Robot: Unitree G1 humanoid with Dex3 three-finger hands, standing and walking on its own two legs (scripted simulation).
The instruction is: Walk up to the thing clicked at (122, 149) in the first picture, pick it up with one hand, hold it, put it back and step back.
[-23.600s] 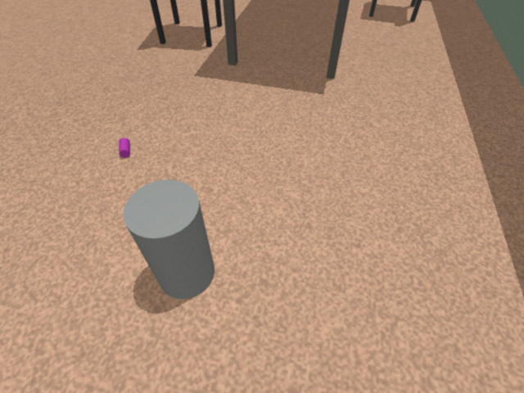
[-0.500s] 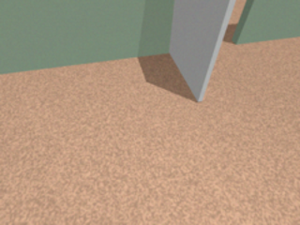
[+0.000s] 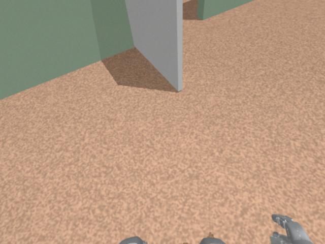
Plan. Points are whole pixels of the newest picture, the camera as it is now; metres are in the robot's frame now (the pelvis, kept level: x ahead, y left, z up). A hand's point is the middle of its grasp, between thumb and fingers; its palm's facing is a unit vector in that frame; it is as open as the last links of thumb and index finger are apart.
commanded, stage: walk up
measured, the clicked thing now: out of the picture -0.52 -1.36 -0.72
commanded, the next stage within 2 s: none
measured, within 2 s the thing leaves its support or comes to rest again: neither
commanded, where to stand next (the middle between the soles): +0.03 +0.02 m, yaw -121 degrees
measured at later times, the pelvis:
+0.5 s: pelvis +0.01 +0.10 +0.02, yaw -28 degrees
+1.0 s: pelvis +0.02 +0.10 +0.01, yaw -56 degrees
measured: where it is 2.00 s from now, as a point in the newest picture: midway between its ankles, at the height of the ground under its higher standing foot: outside the picture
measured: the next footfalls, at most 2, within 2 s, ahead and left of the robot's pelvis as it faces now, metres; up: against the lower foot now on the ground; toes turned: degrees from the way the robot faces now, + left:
left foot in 0.34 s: +0.12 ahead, +0.14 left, +0.00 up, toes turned -24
right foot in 0.88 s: -0.05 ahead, +0.01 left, +0.00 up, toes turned -55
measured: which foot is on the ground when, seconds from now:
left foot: up 0.00-0.32, down 0.34-0.90, up 0.92-1.00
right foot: down 0.00-0.36, up 0.38-0.86, down 0.88-1.00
